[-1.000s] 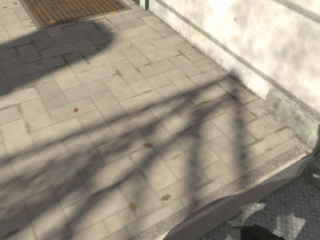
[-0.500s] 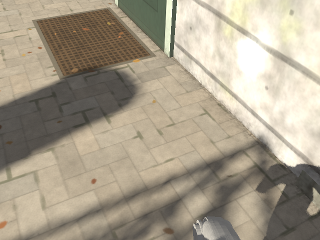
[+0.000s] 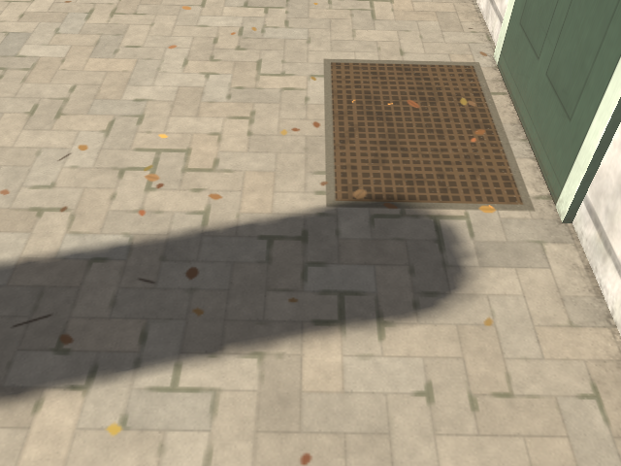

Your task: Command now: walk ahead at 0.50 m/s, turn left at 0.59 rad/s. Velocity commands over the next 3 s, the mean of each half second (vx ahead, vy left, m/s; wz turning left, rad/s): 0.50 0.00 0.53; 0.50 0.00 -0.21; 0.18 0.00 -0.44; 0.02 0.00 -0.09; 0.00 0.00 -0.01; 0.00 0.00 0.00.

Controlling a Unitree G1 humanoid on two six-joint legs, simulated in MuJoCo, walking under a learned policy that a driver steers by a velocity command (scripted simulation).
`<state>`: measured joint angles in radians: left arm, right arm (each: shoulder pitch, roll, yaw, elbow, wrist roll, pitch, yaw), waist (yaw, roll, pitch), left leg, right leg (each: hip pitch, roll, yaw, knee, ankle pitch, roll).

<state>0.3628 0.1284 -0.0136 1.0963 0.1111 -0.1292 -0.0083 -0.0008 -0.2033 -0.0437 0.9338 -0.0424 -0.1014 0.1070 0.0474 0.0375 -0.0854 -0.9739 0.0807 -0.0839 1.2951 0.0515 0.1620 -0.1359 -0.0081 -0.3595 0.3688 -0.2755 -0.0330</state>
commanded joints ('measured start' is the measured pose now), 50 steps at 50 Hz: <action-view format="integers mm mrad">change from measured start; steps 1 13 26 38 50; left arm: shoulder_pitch -20 83 -345 -203 -138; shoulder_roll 87 143 142 237 253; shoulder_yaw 14 77 77 125 111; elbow -47 -58 -274 -201 -262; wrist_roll -11 -35 -172 -131 -118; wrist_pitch -22 23 -6 28 35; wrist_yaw -20 29 43 -12 13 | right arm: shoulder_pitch -98 11 275 361 83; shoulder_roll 13 -78 -78 -131 -104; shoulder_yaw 7 -55 -31 -59 -53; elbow -59 -46 -4 19 -204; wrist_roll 4 20 63 42 21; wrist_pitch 18 -2 2 19 -6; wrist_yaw -3 -77 -126 -143 -161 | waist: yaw -31 -87 -23 55 -55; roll -88 -150 -49 34 -70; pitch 30 -5 129 -38 41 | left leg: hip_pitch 99 665 634 955 297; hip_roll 46 -166 125 56 -8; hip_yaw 45 173 -221 74 23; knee -277 -758 -1114 -666 -329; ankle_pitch -15 -57 46 551 -219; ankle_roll -46 -9 108 -63 -191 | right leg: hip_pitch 96 289 -577 -82 -126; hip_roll -255 -292 -162 36 -127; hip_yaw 65 -5 411 304 669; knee -216 105 645 170 -134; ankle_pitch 573 1000 93 227 479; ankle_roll -139 -84 41 -128 -233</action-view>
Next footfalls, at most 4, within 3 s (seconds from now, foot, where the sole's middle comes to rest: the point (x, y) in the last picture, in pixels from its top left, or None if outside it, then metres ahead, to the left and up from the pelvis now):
0.26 left None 0.27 0.17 -0.77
0.76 right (313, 430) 0.64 0.04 -0.77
1.26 left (249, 343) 0.86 0.21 -0.77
1.62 right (343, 391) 0.74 -0.02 -0.77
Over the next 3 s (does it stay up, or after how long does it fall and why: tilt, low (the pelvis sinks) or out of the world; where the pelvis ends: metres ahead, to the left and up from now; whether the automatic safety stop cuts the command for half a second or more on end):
stays up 0.76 0.09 0.00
